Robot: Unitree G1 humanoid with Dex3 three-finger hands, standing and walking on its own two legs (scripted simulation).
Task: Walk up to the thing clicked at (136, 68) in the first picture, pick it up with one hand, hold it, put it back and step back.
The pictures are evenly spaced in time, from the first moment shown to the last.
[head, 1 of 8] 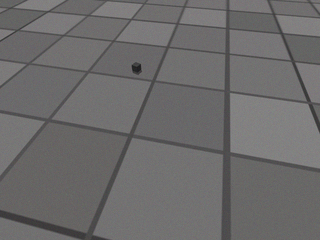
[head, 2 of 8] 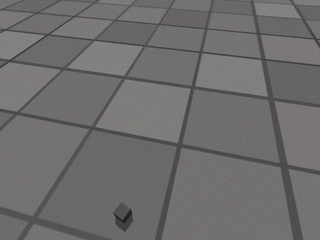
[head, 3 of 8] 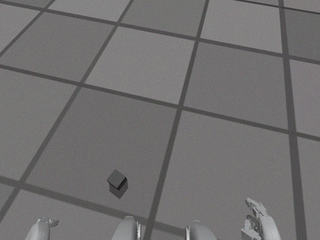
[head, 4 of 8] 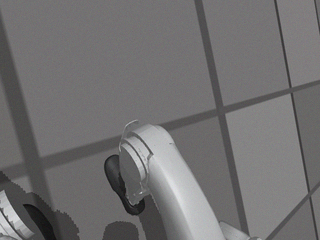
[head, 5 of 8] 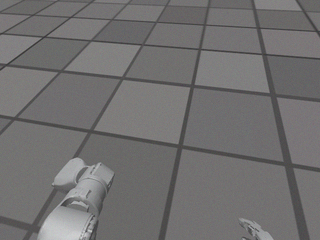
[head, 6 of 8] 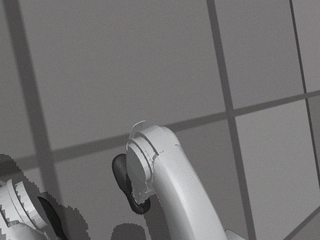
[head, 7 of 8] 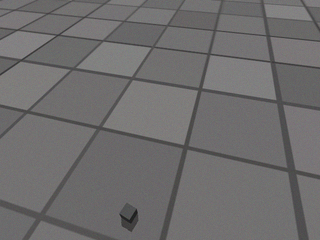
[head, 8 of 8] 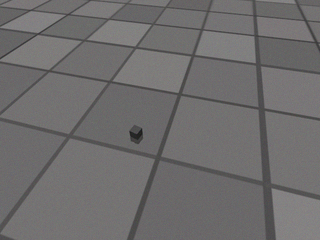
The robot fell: no
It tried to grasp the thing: yes
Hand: left
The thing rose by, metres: 0.68
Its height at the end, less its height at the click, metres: +0.00
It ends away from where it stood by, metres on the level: 0.00
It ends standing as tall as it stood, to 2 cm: yes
